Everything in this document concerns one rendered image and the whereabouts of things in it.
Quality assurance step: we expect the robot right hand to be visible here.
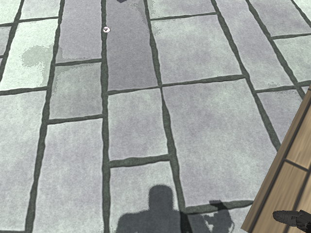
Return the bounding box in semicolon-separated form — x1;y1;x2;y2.
273;210;311;233

